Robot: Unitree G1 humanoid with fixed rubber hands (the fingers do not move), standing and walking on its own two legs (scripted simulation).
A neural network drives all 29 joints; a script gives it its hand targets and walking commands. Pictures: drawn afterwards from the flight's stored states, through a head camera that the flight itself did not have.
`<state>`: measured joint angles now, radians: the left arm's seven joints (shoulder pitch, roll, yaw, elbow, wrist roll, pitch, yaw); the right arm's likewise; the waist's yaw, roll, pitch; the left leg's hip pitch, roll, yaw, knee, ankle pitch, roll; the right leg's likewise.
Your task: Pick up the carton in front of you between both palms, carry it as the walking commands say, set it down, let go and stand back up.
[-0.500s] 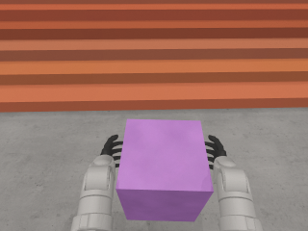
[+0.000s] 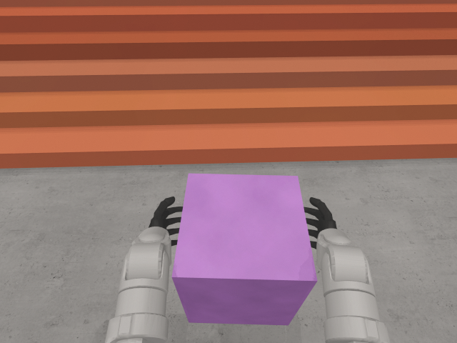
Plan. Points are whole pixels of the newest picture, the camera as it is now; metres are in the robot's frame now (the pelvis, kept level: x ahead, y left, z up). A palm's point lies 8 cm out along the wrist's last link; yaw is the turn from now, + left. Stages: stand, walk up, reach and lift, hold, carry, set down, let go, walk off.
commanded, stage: carry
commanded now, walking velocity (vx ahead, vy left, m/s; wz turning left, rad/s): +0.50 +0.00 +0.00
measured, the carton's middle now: (240, 252) +0.30 +0.00 -0.03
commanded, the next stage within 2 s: none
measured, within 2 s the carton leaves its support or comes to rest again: neither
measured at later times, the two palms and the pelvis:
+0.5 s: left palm (176, 171) +0.41 +0.13 +0.09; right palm (325, 177) +0.41 -0.17 +0.09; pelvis +0.17 -0.01 +0.00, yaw -3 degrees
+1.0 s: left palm (215, 103) +0.68 +0.07 +0.09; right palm (324, 103) +0.70 -0.23 +0.09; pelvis +0.46 -0.09 +0.01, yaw +0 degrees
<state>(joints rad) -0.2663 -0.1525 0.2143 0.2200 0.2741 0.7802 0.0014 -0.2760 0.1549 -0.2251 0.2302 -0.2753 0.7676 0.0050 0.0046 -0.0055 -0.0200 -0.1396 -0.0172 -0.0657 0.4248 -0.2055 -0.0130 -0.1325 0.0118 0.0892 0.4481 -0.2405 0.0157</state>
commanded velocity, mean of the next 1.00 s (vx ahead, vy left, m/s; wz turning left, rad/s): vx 0.50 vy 0.00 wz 0.00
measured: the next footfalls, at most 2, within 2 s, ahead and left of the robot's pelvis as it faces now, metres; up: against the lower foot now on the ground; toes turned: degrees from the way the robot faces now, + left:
left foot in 0.38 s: +0.19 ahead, +0.08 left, +0.00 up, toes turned +10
right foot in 0.74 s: +0.48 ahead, -0.16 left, +0.00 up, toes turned -15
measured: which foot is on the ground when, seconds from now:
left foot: down 0.00-0.14, up 0.16-0.36, down 0.38-0.74, up 0.76-1.00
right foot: down 0.00-0.40, up 0.42-0.72, down 0.74-1.00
